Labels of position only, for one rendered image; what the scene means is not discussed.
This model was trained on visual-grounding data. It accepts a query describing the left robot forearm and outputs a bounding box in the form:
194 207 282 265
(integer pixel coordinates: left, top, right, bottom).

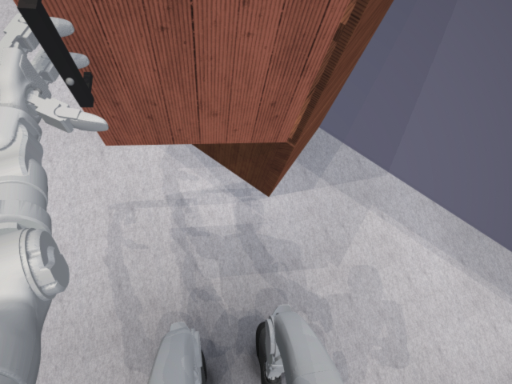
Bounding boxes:
0 106 52 236

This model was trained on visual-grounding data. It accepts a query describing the cupboard door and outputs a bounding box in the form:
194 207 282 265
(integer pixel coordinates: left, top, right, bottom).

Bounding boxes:
14 0 350 146

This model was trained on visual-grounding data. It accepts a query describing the robot left hand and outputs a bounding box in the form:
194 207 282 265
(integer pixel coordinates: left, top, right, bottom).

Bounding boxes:
0 13 109 133

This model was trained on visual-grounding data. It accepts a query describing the left robot thigh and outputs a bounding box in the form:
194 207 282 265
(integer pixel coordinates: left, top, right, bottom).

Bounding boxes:
148 328 202 384

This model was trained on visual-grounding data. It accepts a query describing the left robot upper arm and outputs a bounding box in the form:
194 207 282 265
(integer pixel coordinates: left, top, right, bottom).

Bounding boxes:
0 228 70 384

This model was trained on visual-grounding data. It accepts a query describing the handle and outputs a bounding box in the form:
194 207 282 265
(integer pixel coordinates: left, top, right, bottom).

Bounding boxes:
17 0 94 107

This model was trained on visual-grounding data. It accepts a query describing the robot right shin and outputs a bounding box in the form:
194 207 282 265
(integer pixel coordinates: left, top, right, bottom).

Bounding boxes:
266 305 291 378

